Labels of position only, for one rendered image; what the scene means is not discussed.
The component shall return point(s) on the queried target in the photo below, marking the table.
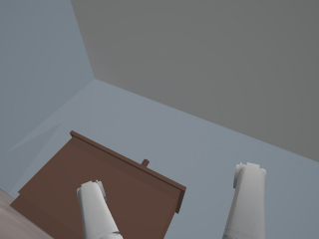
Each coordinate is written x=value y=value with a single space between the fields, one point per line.
x=141 y=201

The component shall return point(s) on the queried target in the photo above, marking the left robot thigh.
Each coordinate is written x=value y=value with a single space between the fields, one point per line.
x=97 y=220

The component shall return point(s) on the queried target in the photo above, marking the robot right shin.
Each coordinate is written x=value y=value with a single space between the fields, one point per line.
x=265 y=173

